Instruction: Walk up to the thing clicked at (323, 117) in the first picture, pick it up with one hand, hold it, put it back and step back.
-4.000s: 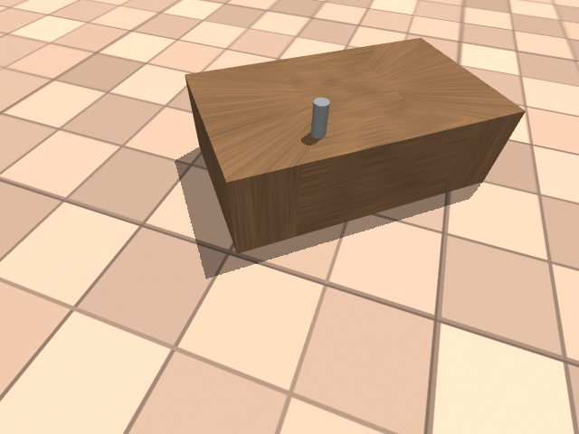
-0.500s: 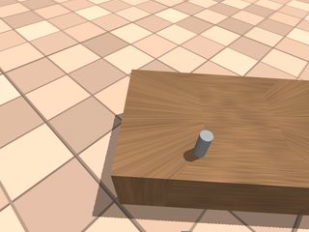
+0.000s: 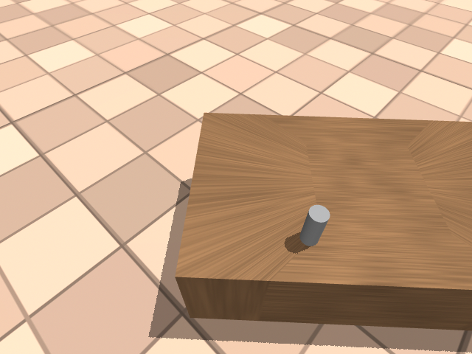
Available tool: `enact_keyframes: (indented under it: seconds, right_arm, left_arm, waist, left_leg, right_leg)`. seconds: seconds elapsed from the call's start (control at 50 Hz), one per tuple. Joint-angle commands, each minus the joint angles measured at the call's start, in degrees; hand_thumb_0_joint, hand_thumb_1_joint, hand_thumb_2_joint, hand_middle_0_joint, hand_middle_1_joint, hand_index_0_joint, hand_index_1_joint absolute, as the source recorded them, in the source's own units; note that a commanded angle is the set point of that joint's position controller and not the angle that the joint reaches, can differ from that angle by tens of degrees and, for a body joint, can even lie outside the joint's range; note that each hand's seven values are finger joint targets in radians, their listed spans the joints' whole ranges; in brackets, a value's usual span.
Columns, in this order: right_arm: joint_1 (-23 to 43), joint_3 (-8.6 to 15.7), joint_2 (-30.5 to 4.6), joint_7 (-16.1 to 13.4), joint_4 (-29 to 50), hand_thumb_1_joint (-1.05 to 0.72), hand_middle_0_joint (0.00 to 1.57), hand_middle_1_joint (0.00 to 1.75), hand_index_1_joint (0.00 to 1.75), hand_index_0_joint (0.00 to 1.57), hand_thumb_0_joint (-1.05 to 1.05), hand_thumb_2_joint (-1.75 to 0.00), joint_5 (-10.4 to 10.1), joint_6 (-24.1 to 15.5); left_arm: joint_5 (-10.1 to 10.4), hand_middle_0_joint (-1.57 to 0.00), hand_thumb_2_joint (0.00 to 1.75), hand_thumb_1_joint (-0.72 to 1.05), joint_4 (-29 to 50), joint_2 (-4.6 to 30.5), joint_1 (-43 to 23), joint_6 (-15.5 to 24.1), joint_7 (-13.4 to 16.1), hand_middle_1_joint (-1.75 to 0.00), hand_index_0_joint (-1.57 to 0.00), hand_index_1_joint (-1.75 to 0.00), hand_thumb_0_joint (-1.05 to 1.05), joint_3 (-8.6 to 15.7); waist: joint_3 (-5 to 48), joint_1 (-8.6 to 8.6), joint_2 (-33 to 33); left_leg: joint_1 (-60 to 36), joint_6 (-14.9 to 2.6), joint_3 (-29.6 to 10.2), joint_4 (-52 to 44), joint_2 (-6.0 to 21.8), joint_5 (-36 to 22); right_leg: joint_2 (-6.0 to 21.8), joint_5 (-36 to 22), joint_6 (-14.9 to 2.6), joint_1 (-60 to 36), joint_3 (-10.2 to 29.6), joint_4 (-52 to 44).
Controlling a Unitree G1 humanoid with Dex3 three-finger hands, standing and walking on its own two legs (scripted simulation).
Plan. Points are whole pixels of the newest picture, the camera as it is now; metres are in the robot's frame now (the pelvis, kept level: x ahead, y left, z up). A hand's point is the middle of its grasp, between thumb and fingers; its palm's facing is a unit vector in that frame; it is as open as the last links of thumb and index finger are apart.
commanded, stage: walk up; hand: right
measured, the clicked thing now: (313, 226) +0.52 -0.22 -0.28
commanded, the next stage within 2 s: stand in 0.68 s
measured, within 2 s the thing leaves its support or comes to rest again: neither
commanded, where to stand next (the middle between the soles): +0.08 +0.01 m, yaw -2 degrees
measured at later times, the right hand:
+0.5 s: hand out of the picture +0.07 -0.26 -0.15, palm faces +0.04 +0.94 -0.34, open 7.4 cm
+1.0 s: hand out of the picture +0.09 -0.26 -0.15, palm faces +0.02 +0.94 -0.33, open 7.4 cm
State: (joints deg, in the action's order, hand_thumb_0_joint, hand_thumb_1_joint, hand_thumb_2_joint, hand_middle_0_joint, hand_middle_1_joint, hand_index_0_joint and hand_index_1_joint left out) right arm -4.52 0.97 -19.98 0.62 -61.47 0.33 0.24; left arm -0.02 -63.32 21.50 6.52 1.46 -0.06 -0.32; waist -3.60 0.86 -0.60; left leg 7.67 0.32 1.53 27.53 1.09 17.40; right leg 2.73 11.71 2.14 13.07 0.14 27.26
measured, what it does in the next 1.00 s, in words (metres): stands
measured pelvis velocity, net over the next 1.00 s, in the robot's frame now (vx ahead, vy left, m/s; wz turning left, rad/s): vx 0.01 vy -0.01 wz -0.02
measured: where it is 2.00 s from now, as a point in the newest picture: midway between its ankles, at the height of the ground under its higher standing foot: outside the picture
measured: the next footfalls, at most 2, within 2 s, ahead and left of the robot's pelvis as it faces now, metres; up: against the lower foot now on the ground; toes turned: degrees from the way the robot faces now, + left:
none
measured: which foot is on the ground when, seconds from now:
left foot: down 0.00-1.00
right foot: down 0.00-1.00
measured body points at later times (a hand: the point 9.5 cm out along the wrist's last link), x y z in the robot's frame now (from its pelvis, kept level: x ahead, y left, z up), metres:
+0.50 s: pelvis +0.01 +0.00 +0.01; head +0.01 +0.00 +0.46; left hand +0.11 +0.30 -0.12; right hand +0.06 -0.31 -0.13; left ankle -0.03 +0.12 -0.74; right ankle +0.03 -0.15 -0.74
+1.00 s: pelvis +0.01 -0.01 +0.01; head +0.02 -0.01 +0.46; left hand +0.10 +0.29 -0.12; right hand +0.09 -0.31 -0.12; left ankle -0.03 +0.12 -0.74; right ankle +0.03 -0.15 -0.74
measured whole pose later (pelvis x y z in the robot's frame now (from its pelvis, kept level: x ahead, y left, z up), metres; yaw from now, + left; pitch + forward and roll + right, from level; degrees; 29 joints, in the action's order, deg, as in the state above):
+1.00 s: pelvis +0.01 -0.01 +0.01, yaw -1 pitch -2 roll +0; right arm -4.1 1.0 -19.6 0.2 -65.0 0.5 -0.1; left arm -0.3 -65.1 19.8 4.0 0.2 -0.2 -0.4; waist -3.3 -0.6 0.2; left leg 2.8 1.2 2.5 17.5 1.5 12.8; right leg 2.1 8.1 1.7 9.6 0.8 19.6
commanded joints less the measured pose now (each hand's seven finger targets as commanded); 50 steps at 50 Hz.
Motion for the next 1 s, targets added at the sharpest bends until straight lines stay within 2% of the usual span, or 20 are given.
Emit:
enact_keyframes:
  seconds: [0.0,0.1,0.14,0.22,0.42,0.52,0.64,0.66,0.68,0.74,0.78,0.86,0.98]
  right_arm:
    - [2.0,2.9,-12.8,-0.6,2.3,-0.9,0.2,0.3,0.3,0.2,0.0,-0.9,-0.3,-1.3]
    - [2.4,2.8,-12.7,-0.4,1.4,-0.9,0.2,0.3,0.3,0.2,0.0,-0.9,-0.1,-1.0]
    - [2.4,2.8,-12.6,-0.3,1.1,-0.9,0.2,0.3,0.3,0.2,0.0,-0.9,0.1,-1.1]
    - [2.4,2.7,-12.5,-0.3,0.7,-0.9,0.2,0.3,0.3,0.2,0.0,-0.9,0.1,-1.1]
    - [1.7,2.9,-12.9,-0.5,0.2,-0.9,0.2,0.3,0.3,0.2,0.0,-0.9,0.3,-1.3]
    - [1.3,3.0,-13.0,-0.6,0.4,-0.9,0.2,0.3,0.3,0.2,0.0,-0.9,0.4,-1.1]
    - [1.3,3.0,-12.7,-0.6,0.7,-0.9,0.2,0.3,0.3,0.2,0.0,-0.9,0.3,-1.1]
    - [2.0,2.4,-11.7,-0.7,0.6,-0.9,0.2,0.3,0.3,0.2,0.0,-0.9,-0.1,-1.3]
    - [1.8,2.5,-12.3,-0.8,0.5,-0.9,0.2,0.3,0.3,0.2,0.0,-0.9,-0.1,-1.5]
    - [1.9,2.5,-12.8,-0.9,-0.1,-0.9,0.2,0.3,0.3,0.2,0.0,-0.9,0.0,-1.6]
    - [1.4,2.3,-12.4,-1.0,-0.4,-0.9,0.2,0.3,0.3,0.2,0.0,-0.9,0.1,-1.7]
    - [2.0,2.2,-12.0,-0.9,-0.5,-0.9,0.2,0.3,0.3,0.2,0.0,-0.9,0.1,-1.7]
    - [2.1,2.1,-12.2,-0.9,-0.9,-0.9,0.2,0.3,0.3,0.2,0.0,-0.9,0.0,-1.8]
  left_arm:
    - [-0.2,-0.2,0.9,0.9,2.8,12.3,-2.9,1.6,0.8,-0.3,-0.2,-0.3,0.0,2.5]
    - [-0.4,-0.2,0.9,0.9,2.5,11.9,-4.1,1.5,0.8,-0.3,-0.2,-0.3,0.0,2.5]
    - [-0.6,-0.2,0.9,0.9,2.4,12.1,-4.3,1.5,0.8,-0.3,-0.2,-0.3,0.0,2.6]
    - [-0.6,-0.2,0.9,0.9,2.4,11.9,-5.3,1.4,0.8,-0.3,-0.2,-0.3,0.0,2.7]
    - [-0.5,-0.2,0.9,0.9,2.1,11.3,-5.0,0.9,0.7,-0.3,-0.2,-0.3,0.0,2.9]
    - [-0.8,-0.2,0.9,0.9,2.4,11.2,-5.3,0.8,0.7,-0.3,-0.2,-0.3,0.0,3.0]
    - [-0.6,-0.2,0.9,0.9,2.4,11.1,-4.8,0.7,0.8,-0.3,-0.2,-0.3,0.0,3.0]
    - [-0.1,-0.2,0.9,0.9,2.0,10.9,-5.6,0.4,0.8,-0.3,-0.2,-0.3,0.0,2.5]
    - [-0.1,-0.2,0.9,0.9,2.2,10.4,-5.4,0.3,0.8,-0.3,-0.2,-0.3,0.0,2.4]
    - [0.0,-0.2,0.9,0.9,2.0,10.2,-4.6,0.2,0.7,-0.3,-0.2,-0.3,0.0,2.3]
    - [0.0,-0.2,0.9,0.9,1.9,10.5,-4.9,0.1,0.7,-0.3,-0.2,-0.3,0.0,2.3]
    - [-0.2,-0.2,0.9,0.9,1.8,10.7,-4.9,0.1,0.6,-0.3,-0.2,-0.3,0.0,2.2]
    - [-0.2,-0.2,0.9,0.9,1.7,10.5,-4.7,0.2,0.5,-0.3,-0.2,-0.3,0.0,2.1]
  waist:
    - [6.1,-0.65,1.4]
    - [4.8,-0.72,1.8]
    - [6.2,-0.82,2.2]
    - [5.0,-0.84,1.5]
    - [5.4,-0.72,0.2]
    - [4.2,-0.99,0.2]
    - [4.3,-0.7,0.9]
    - [4.5,-1.51,3.0]
    - [5.1,-1.27,2.4]
    - [6.1,-1.2,0.6]
    - [6.8,-1.5,0.3]
    - [6.3,-1.36,0.2]
    - [6.1,-1.4,-0.3]
  left_leg:
    - [-0.5,-2.73,-3.8,-6.9,5.6,-11.8]
    - [-0.7,-2.45,-3.7,-8.4,5.4,-8.4]
    - [-1.6,-2.37,-3.2,-8.3,5.4,-9.8]
    - [-0.8,-1.96,-3.2,-9.5,5.2,-8.6]
    - [-1.5,-1.95,-2.6,-10.9,5.9,-9.7]
    - [-0.3,-2.12,-2.4,-11.2,5.8,-6.9]
    - [-1.3,-2.06,-2.0,-10.8,5.6,-9.2]
    - [-1.4,-1.36,-4.1,-12.3,6.9,-13.4]
    - [-2.5,-1.05,-4.0,-12.0,7.0,-15.9]
    - [-4.0,-0.86,-3.5,-11.9,7.0,-18.4]
    - [-4.1,-0.63,-3.4,-12.4,7.0,-19.1]
    - [-3.3,-0.5,-3.3,-13.1,6.8,-15.7]
    - [-4.3,-0.36,-3.2,-13.3,6.9,-15.3]
  right_leg:
    - [4.7,-14.7,-3.76,-5.1,4.0,-3.8]
    - [4.6,-9.6,-3.54,-4.1,4.8,-6.3]
    - [4.8,-11.6,-3.63,-4.9,4.9,-6.3]
    - [4.5,-9.9,-3.32,-5.1,5.0,-7.2]
    - [3.6,-11.7,-3.15,-6.2,4.2,-6.4]
    - [3.5,-10.3,-3.27,-6.2,4.5,-6.6]
    - [3.2,-12.6,-2.82,-5.9,4.4,-6.4]
    - [4.0,-13.9,-3.04,-5.9,4.5,-6.9]
    - [4.1,-15.4,-2.9,-6.2,4.6,-7.2]
    - [4.2,-17.2,-2.73,-7.0,4.5,-7.4]
    - [4.4,-17.5,-2.92,-8.0,4.6,-7.4]
    - [4.6,-14.7,-2.83,-7.9,4.6,-8.5]
    - [4.6,-14.9,-2.75,-7.2,4.6,-9.3]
